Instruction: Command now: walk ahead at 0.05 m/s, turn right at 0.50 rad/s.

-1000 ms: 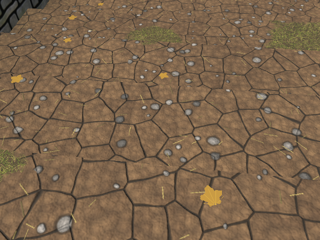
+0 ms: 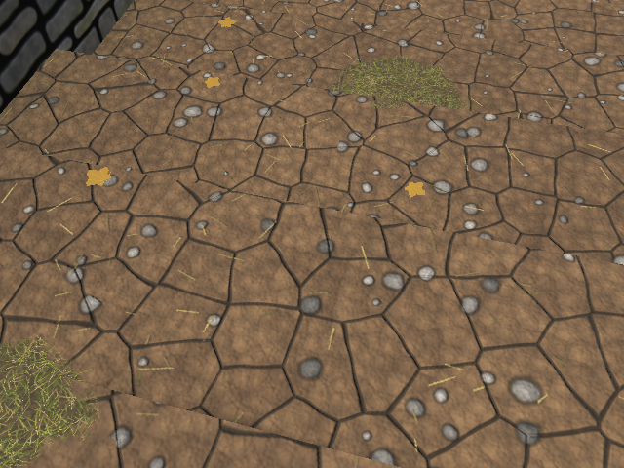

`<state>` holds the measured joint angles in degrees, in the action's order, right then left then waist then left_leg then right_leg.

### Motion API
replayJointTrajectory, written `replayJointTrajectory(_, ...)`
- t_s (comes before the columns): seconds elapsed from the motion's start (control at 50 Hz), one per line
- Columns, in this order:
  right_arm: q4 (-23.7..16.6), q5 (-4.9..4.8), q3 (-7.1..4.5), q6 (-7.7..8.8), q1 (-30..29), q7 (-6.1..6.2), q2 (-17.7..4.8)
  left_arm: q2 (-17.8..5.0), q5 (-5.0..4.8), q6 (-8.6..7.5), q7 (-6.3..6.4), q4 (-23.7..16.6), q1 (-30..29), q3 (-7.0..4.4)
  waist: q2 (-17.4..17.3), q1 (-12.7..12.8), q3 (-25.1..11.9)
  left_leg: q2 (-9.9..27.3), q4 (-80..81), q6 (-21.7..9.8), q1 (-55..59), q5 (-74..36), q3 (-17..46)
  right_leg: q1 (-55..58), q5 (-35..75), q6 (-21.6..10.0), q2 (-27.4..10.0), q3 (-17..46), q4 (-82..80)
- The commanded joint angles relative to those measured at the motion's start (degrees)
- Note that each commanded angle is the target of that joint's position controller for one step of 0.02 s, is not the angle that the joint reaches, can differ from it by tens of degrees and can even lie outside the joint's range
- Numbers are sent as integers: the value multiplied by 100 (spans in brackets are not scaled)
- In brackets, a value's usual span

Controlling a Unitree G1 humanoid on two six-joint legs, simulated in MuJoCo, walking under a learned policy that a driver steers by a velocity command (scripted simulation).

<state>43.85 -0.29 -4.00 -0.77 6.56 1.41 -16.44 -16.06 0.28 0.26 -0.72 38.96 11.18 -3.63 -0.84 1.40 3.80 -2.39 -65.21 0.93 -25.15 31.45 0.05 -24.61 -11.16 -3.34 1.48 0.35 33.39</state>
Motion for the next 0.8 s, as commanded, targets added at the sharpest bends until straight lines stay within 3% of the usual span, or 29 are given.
replayJointTrajectory(0.02, -375, 41, -183, -24, 7, 80, -597, -806, -116, -4, 109, -478, -24, -227, 315, -111, -1002, 271, -229, 134, -1028, -319, 518, 1519, 2052, -1088, -1414, 1925, -1286)
replayJointTrajectory(0.08, -326, -3, -130, -45, 175, 80, -359, -892, -23, 113, 188, -538, -10, -280, 749, -205, -1056, 87, 660, 352, -518, -696, 382, 1257, 2126, -1041, -1082, 1711, -1305)
replayJointTrajectory(0.14, -310, -2, -83, -26, 98, 96, -287, -993, -60, 160, 273, -575, 25, -343, 849, -113, -1160, 68, 1509, 430, -198, -948, 451, 1204, 1560, -990, -1027, 1845, -1273)
replayJointTrajectory(0.24, -338, -43, -125, 93, 97, -14, -421, -1018, -76, 278, 283, -697, -109, -369, 1121, -11, -1052, 8, 2470, 309, 246, -1053, 498, 1043, 503, -882, -989, 2530, -1294)
replayJointTrajectory(0.3, -208, -22, -185, 199, 541, -104, -459, -956, -181, 340, 306, -782, -308, -352, 1057, -272, -994, 39, 3989, 48, 1083, -1862, 352, 777, 179, -557, -726, 2676, -953)
replayJointTrajectory(0.32, -184, 57, -271, 197, 725, -85, -745, -781, -171, 344, 317, -798, -173, -303, 615, -253, -1017, 699, 4428, -180, 1599, -2053, 852, 329, -527, -262, -395, 2379, -421)
replayJointTrajectory(0.34, -210, 177, -392, 141, 653, -52, -1335, -517, -155, 320, 313, -953, -59, -236, -1129, 12, -802, 1930, 4819, -908, 1845, -2718, 2328, -807, -1944, 102, 605, 1219, 823)
replayJointTrajectory(0.36, -338, 351, -369, 169, 463, -71, -1213, -891, -72, 232, 296, -935, 19, -353, -1551, -43, -719, 2646, 5024, -1612, 1353, -3064, 3159, -1040, -2580, 351, 549, 959, 2295)
replayJointTrajectory(0.38, -521, 317, -268, 190, 53, -43, -886, -1193, -107, 220, 269, -761, 176, -471, -1018, 89, -634, 2426, 4935, -1586, 1223, -3061, 2649, -1001, -2186, 434, 358, 1045, 3077)
replayJointTrajectory(0.42, -614, 103, -172, 163, -316, 17, -542, -1050, -129, 328, 303, -483, 393, -478, -666, 168, -484, 1735, 4725, -1118, 1337, -2865, 1574, -1123, -1489, 615, 290, 876, 3678)
replayJointTrajectory(0.44, -610, 58, -134, 147, -263, 49, -500, -905, -133, 370, 299, -471, 388, -433, -668, 94, -435, 1672, 4674, -1131, 1404, -3166, 1321, -1212, -1337, 705, 269, 820, 3959)
replayJointTrajectory(0.5, -557, 116, -143, 60, 140, 126, -552, -670, -224, 381, 263, -698, -54, -321, -798, -198, -449, 1555, 4634, -1255, 1929, -3490, 817, -1386, -1064, 882, 118, 440, 3387)
replayJointTrajectory(0.54, -504, 117, -207, 18, 405, 144, -711, -563, -199, 367, 240, -842, -310, -251, -881, -401, -575, 1747, 4564, -1349, 2392, -3698, 803, -1370, -1155, 963, -74, 346, 2741)
replayJointTrajectory(0.58, -520, 102, -268, -21, 375, 120, -866, -488, -171, 365, 183, -924, -373, -193, -954, -448, -678, 1872, 4515, -1386, 2385, -3865, 662, -943, -1339, 949, -233, 161, 2126)
replayJointTrajectory(0.68, -537, -38, -359, -45, 202, 0, -1072, -590, -187, 412, 56, -914, -145, -226, -1054, -349, -721, 2038, 4309, -1310, 1977, -4091, 331, 168, -1188, 669, -226, -327, 766)
replayJointTrajectory(0.72, -523, -167, -356, -38, 44, -21, -1048, -540, -172, 422, 10, -783, 221, -263, -876, -80, -767, 1971, 3839, -1014, 1756, -3925, 82, 877, -317, 372, -88, -519, -418)
replayJointTrajectory(0.74, -399, -182, -318, -13, 291, -42, -882, -650, -142, 411, 51, -710, 420, -325, -533, -26, -825, 1765, 3366, -649, 1368, -3295, -201, 1526, 399, 176, -1, -359, -1022)
replayJointTrajectory(0.76, -422, 9, -236, 5, 438, -70, -575, -1228, -153, 378, 123, -764, 580, -484, 811, -105, -882, 1217, 1944, -73, 158, -1588, -775, 2500, 2171, -226, -998, 1159, -1284)
replayJointTrajectory(0.78, -788, 215, -144, 32, 43, -29, -386, -1712, -16, 287, 114, -934, 542, -530, 1989, -59, -858, 362, 598, 328, -1316, 818, -568, 2599, 3701, -1441, -2335, 2971, -1155)
replayJointTrajectory(0.8, -871, 90, -223, 43, -339, 23, -662, -1468, 110, 145, 40, -872, 684, -476, 1408, 335, -1204, 340, -266, 315, -1330, 890, 214, 2279, 2977, -1929, -2412, 3006, -1389)
